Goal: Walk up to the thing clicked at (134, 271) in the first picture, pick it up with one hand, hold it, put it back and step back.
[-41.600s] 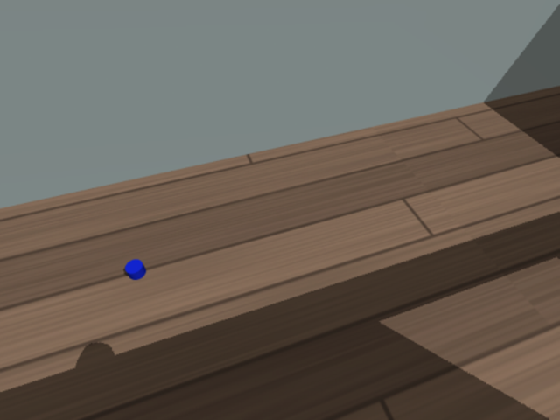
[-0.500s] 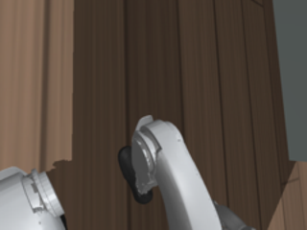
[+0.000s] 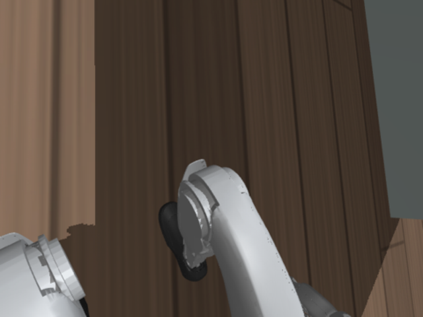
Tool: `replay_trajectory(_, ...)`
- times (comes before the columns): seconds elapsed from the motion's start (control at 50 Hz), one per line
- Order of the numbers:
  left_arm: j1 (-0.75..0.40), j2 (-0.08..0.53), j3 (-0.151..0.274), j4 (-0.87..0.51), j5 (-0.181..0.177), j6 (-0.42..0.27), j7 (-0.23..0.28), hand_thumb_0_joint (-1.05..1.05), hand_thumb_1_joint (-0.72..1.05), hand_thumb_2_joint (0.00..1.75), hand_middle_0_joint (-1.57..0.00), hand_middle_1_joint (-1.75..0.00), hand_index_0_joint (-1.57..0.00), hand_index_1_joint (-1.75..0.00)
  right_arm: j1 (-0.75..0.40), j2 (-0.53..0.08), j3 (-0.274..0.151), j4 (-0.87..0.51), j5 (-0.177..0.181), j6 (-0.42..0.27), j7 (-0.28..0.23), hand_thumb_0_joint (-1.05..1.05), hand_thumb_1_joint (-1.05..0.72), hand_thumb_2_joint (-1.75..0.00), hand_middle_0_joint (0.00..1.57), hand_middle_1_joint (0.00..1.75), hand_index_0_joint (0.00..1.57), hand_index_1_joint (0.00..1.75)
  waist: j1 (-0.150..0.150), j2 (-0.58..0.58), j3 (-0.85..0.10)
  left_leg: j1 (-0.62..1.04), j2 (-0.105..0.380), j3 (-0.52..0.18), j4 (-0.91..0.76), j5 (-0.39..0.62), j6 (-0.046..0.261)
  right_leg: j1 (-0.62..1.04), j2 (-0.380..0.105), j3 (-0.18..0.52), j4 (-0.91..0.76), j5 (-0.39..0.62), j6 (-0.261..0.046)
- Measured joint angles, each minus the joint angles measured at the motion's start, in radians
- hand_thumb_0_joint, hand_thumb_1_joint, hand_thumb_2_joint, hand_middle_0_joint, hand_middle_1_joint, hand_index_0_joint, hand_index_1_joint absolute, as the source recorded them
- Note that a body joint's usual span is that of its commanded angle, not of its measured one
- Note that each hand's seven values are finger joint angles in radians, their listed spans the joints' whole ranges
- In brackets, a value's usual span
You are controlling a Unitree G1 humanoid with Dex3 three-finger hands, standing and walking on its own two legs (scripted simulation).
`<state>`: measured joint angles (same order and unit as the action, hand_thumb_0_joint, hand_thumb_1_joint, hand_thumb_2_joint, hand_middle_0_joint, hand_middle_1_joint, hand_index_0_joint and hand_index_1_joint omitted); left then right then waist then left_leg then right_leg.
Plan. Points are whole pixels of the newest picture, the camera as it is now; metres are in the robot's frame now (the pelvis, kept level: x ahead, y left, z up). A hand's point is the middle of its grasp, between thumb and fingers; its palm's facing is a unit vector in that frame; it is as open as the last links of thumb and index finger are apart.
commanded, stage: open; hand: left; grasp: from above
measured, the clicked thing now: out of the picture +0.49 +0.35 -0.29
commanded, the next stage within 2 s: withdraw in 0.56 s
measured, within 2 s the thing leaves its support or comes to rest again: neither
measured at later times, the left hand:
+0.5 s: hand out of the picture +0.47 +0.34 -0.25, palm faces -0.44 -0.16 -0.89, open 13.4 cm
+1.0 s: hand out of the picture +0.50 +0.37 -0.17, palm faces -0.31 -0.10 -0.95, open 14.0 cm
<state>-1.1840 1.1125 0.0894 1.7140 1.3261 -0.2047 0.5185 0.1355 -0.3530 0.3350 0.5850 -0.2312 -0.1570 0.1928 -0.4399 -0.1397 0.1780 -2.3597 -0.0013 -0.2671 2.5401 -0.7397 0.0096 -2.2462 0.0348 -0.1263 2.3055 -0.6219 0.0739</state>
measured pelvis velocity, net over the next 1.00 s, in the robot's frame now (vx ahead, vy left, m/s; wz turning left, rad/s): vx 0.00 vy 0.00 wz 0.02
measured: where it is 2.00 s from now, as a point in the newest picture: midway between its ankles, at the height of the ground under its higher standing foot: (138, 291)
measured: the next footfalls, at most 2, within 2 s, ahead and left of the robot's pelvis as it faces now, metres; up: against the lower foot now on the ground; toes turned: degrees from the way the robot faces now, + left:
none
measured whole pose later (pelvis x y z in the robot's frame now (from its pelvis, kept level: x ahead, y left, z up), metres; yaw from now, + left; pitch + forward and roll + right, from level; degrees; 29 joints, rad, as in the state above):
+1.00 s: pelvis +0.00 +0.00 +0.01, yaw +1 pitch +33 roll -16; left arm -1.10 1.02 0.13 1.39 1.28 -0.14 0.37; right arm 0.19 -0.35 0.24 0.59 -0.19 -0.10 0.21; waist -0.37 -0.05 0.07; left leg -2.37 -0.01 -0.25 2.50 -0.74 0.00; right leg -2.26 0.01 -0.12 2.29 -0.63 0.06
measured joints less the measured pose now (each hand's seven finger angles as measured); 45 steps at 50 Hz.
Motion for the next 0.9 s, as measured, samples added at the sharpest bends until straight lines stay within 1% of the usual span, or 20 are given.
replay_trajectory(0.14,0.002,0.002,-0.002,0.007,-0.004,0.001,-0.011,-0.01,-0.14,0.68,-0.33,-0.86,-0.38,-0.82,-0.002,0.001,0.01,-0.002,0.001,0.004,-0.001,0.0,-0.9,-0.9,0.2,0.3,0.2,0.3,-0.003,0.003,0.005,-0.002,0.0,0.001,0.001,0.007,0.003,0.0,0.001,0.0,0.0,0.006,-0.002)
replay_trajectory(0.3,0.003,0.01,0.002,0.002,-0.001,-0.01,-0.015,0.0,-0.27,0.77,-0.23,-0.95,-0.27,-0.92,-0.006,0.004,0.023,-0.004,-0.004,0.004,-0.006,0.0,-0.9,-0.9,0.2,0.3,0.2,0.3,-0.003,-0.003,0.018,-0.006,0.001,0.001,0.004,0.017,0.004,-0.003,0.002,0.0,0.001,0.016,-0.001)
replay_trajectory(0.38,0.001,0.014,-0.005,-0.001,-0.002,-0.013,-0.01,0.0,-0.32,0.82,-0.18,-1.0,-0.22,-0.96,-0.005,0.006,0.02,-0.006,-0.004,0.003,-0.01,0.0,-0.9,-0.9,0.2,0.3,0.2,0.3,-0.002,-0.005,0.022,-0.005,0.003,0.001,0.003,0.016,0.005,-0.004,0.003,0.001,0.0,0.016,0.001)
replay_trajectory(0.42,0.0,0.013,-0.002,-0.008,-0.001,-0.012,-0.009,0.0,-0.35,0.84,-0.16,-1.02,-0.2,-0.98,-0.002,0.005,0.017,-0.005,-0.004,-0.001,-0.011,0.0,-0.9,-0.9,0.2,0.3,0.2,0.3,0.0,-0.004,0.019,-0.007,0.004,0.002,0.002,0.014,0.004,-0.007,0.003,0.001,-0.001,0.015,-0.002)
replay_trajectory(0.48,0.002,0.014,0.004,-0.016,-0.005,-0.01,-0.007,0.0,-0.38,0.87,-0.13,-1.04,-0.17,-1.01,-0.003,0.002,0.018,0.001,-0.003,0.0,-0.009,0.0,-0.9,-0.9,0.2,0.3,0.2,0.3,0.0,-0.002,0.016,-0.007,0.004,0.0,0.001,0.009,0.002,-0.008,0.002,-0.001,-0.002,0.012,-0.001)
replay_trajectory(0.56,0.001,0.017,-0.001,-0.01,-0.013,-0.001,-0.011,0.0,-0.42,0.9,-0.1,-1.06,-0.14,-1.03,-0.005,-0.001,0.018,0.002,-0.002,0.001,-0.006,0.0,-0.9,-0.9,0.2,0.3,0.2,0.3,-0.003,0.001,0.013,-0.006,0.003,-0.003,0.001,0.002,-0.001,-0.007,0.0,-0.003,-0.002,0.006,0.003)
replay_trajectory(0.74,0.017,0.002,0.013,-0.052,-0.021,0.0,-0.031,0.0,-0.46,0.94,-0.08,-1.07,-0.11,-1.05,-0.001,-0.002,0.004,-0.004,0.001,0.009,-0.006,0.0,-0.9,-0.9,0.2,0.3,0.2,0.3,0.008,0.002,0.012,-0.001,0.001,-0.003,-0.006,-0.001,-0.006,-0.004,-0.004,-0.004,-0.005,0.002,-0.002)
replay_trajectory(0.78,0.021,-0.003,0.027,-0.071,-0.016,0.0,-0.036,0.0,-0.47,0.95,-0.08,-1.07,-0.11,-1.04,0.004,-0.004,-0.001,-0.006,0.002,0.011,-0.005,0.0,-0.9,-0.9,0.2,0.3,0.2,0.3,0.012,0.004,0.006,-0.002,0.0,-0.005,-0.007,-0.001,-0.009,-0.006,-0.005,-0.006,-0.005,0.002,-0.007)
replay_trajectory(0.86,0.033,-0.012,0.054,-0.134,-0.007,0.01,-0.048,0.0,-0.5,0.98,-0.09,-1.05,-0.1,-1.04,0.017,-0.007,-0.02,-0.008,0.004,0.021,-0.001,0.0,-0.91,-0.9,0.2,0.3,0.2,0.3,0.023,0.017,-0.014,-0.004,-0.002,-0.005,-0.011,0.0,-0.014,-0.01,-0.009,-0.007,-0.005,0.0,-0.012)
replay_trajectory(0.9,0.042,-0.03,0.045,-0.189,-0.014,0.023,-0.068,0.0,-0.51,0.99,-0.09,-1.04,-0.1,-1.03,0.03,-0.007,-0.038,-0.008,0.011,0.027,0.003,0.0,-0.91,-0.9,0.2,0.3,0.2,0.3,0.035,0.031,-0.032,-0.006,-0.004,-0.001,-0.016,0.0,-0.015,-0.013,-0.012,-0.004,-0.005,-0.002,-0.014)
